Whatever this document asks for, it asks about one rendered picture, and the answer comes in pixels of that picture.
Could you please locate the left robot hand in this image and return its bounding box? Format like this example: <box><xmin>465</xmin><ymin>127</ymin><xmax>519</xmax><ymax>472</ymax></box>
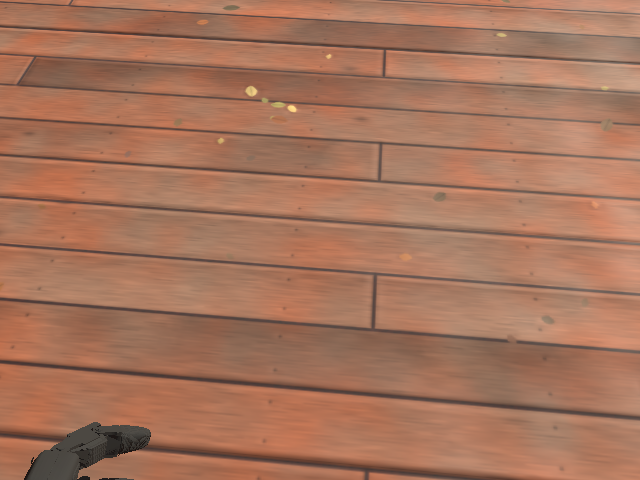
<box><xmin>24</xmin><ymin>422</ymin><xmax>151</xmax><ymax>480</ymax></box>

